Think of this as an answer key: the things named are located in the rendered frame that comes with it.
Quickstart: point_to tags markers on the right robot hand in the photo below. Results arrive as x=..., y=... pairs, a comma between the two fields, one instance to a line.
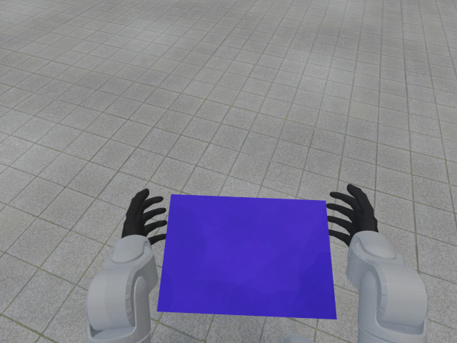
x=361, y=216

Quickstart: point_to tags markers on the left robot hand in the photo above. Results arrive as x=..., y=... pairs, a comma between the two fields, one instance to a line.
x=136, y=218

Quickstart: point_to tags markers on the carton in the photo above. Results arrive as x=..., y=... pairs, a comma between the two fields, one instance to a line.
x=247, y=256

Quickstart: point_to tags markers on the left robot forearm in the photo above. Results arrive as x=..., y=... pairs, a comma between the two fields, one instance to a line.
x=117, y=301

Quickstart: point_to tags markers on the right robot forearm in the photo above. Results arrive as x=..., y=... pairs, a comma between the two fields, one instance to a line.
x=393, y=298

